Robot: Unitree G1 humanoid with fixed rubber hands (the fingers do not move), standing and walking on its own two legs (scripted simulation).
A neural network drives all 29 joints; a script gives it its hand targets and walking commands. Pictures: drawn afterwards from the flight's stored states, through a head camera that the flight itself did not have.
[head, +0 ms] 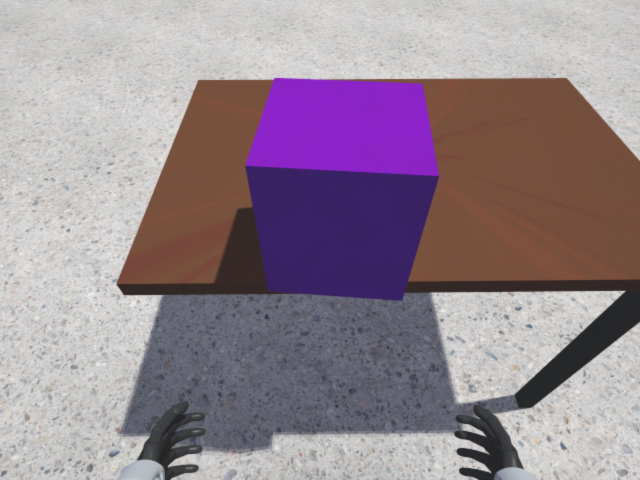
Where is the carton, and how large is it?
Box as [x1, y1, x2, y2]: [245, 78, 438, 300]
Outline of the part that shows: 274,78 245,165 268,290 401,300 438,178 438,172 422,84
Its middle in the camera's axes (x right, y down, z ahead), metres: +0.03 -0.06 +0.58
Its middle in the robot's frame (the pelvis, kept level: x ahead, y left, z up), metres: +0.48 -0.01 +0.08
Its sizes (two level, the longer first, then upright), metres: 0.210 0.200 0.250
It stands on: a table, 0.74 m high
